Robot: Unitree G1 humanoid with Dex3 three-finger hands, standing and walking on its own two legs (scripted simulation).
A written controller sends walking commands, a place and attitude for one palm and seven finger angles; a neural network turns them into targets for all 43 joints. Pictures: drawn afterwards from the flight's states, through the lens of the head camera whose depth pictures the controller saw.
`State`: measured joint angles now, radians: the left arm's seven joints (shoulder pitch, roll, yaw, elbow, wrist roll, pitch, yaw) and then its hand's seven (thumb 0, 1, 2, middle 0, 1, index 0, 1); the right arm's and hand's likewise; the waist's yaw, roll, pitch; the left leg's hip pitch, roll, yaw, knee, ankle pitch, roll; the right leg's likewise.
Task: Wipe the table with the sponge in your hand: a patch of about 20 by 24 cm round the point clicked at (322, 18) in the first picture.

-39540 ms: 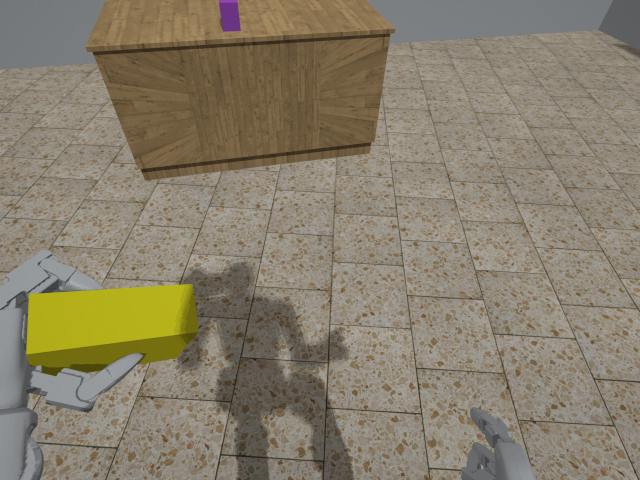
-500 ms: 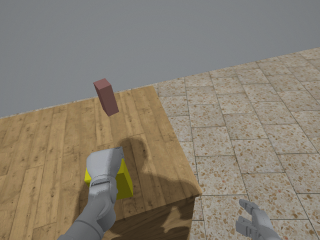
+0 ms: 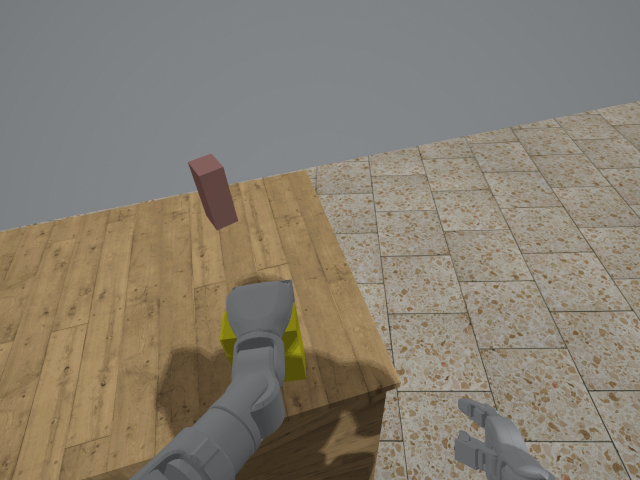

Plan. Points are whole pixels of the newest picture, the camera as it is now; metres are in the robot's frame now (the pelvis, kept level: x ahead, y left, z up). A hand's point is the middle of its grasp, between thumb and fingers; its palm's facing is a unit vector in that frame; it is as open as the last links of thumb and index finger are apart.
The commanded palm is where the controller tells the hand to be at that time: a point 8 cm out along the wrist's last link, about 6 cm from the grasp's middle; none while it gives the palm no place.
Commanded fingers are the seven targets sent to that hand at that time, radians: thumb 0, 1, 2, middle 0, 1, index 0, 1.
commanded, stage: wipe forward along the third lane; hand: left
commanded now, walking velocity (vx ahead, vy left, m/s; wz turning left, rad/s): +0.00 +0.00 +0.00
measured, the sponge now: (269, 354) +0.31 +0.13 -0.05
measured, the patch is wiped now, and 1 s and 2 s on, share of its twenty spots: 0.80 0.85 0.95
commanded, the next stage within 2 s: wipe back along the third lane in 1.58 s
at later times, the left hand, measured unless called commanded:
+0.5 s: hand (269, 306) +0.36 +0.14 +0.00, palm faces -0.09 -0.02 -1.00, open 9.5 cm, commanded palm +0.34 +0.14 +0.03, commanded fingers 0.00 0.10 1.30 -1.20 -1.60 -1.20 -1.60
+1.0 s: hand (261, 284) +0.40 +0.16 +0.00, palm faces -0.10 -0.01 -1.00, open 9.5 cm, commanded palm +0.39 +0.16 +0.03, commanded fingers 0.00 0.10 1.30 -1.20 -1.60 -1.20 -1.60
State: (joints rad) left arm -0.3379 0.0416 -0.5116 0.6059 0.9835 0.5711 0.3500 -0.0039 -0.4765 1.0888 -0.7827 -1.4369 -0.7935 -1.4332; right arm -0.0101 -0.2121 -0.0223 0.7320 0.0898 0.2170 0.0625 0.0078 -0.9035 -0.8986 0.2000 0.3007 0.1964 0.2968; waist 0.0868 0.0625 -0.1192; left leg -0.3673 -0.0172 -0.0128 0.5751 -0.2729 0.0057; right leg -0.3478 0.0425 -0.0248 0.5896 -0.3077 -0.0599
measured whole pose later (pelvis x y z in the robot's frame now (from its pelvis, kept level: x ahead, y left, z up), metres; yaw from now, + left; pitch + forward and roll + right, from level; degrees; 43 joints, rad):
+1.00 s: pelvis -0.01 -0.02 -0.01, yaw -1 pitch +11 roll +0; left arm -0.69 0.16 -0.22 1.05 0.96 0.45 0.40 0.00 -0.50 1.09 -0.81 -1.40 -0.82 -1.40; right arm 0.13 -0.25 -0.03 0.76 0.08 0.17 -0.02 0.01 -0.90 -0.90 0.20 0.30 0.20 0.30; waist -0.03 0.05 -0.15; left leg -0.55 0.02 -0.01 0.61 -0.27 0.00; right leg -0.53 0.08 -0.02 0.61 -0.28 -0.08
